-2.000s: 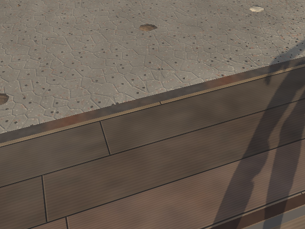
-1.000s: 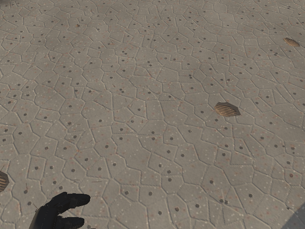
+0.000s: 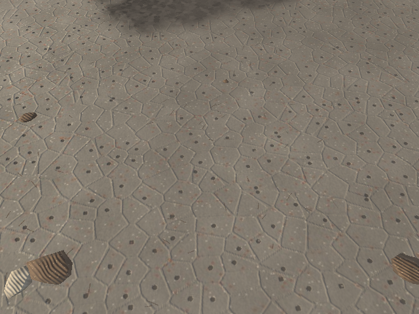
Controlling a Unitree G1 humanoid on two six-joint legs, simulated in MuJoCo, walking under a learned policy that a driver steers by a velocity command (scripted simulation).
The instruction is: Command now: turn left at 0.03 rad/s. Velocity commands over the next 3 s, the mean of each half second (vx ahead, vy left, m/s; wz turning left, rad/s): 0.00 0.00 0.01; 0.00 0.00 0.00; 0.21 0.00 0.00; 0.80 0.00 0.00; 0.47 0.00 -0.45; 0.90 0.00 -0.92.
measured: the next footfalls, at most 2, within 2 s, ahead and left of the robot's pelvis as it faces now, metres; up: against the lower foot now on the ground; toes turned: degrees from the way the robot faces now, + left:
left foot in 1.54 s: +0.16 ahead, +0.13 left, +0.00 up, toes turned +3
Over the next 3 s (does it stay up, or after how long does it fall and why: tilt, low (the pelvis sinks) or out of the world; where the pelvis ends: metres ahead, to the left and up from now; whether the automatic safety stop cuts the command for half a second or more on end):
stays up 0.95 -0.08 -0.04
